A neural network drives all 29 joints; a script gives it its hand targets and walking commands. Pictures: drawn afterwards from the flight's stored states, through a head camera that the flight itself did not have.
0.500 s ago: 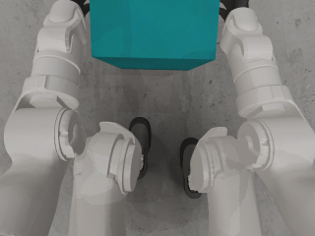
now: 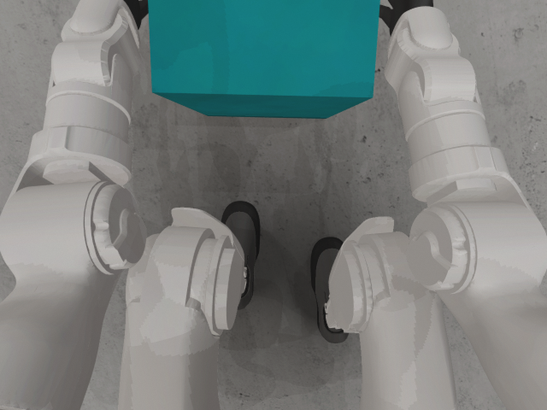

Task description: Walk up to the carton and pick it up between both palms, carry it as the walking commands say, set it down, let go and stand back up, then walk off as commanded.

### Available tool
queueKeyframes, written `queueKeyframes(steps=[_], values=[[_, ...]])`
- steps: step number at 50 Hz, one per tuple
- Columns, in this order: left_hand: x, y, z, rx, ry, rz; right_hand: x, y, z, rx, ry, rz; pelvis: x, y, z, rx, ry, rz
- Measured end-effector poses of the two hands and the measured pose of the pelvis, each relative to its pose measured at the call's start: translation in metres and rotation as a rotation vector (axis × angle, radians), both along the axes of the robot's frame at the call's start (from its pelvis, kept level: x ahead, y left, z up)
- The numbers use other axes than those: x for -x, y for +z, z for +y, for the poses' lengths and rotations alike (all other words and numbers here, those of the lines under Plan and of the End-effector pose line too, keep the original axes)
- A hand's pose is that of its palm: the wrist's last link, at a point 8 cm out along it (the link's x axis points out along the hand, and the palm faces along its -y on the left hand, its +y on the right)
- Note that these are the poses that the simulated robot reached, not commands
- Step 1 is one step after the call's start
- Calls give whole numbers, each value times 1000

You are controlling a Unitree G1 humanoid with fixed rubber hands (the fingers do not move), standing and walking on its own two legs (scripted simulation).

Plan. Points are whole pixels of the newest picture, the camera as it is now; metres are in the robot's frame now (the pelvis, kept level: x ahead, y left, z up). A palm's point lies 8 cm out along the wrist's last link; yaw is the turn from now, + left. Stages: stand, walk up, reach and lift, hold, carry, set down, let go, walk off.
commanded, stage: set down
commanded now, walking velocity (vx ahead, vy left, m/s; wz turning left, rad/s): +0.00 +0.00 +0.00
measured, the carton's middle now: (266, 29) +0.54 +0.08 -0.22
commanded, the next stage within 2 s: none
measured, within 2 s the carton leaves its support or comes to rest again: neither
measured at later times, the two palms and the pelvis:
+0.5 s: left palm (115, 14) +0.52 +0.24 -0.16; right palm (417, 5) +0.56 -0.08 -0.15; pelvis +0.00 +0.00 +0.01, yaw +0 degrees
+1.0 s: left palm out of the picture +0.53 +0.27 -0.10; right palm out of the picture +0.57 -0.10 -0.09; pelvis +0.01 +0.01 +0.03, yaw +1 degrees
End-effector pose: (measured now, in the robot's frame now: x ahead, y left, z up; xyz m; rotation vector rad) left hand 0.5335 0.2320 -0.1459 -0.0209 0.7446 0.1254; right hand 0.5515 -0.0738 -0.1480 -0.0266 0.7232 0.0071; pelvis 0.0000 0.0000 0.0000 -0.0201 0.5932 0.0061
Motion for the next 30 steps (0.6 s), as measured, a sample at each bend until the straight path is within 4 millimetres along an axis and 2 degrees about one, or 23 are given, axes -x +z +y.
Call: queueKeyframes(steps=[15,20,24,30], values=[[2,-3,1,6,12,-26,0,0,-1,20,27,-15,0,3,0,6,9,-32],[6,-11,1,-19,45,-19,-3,1,-3,55,41,-16,1,7,1,14,14,-41],[8,-16,9,-43,84,-11,-6,1,-7,73,30,-18,0,8,3,19,14,-26],[9,-12,30,-73,115,-9,-7,-3,-15,79,17,-16,-2,7,7,19,16,0]])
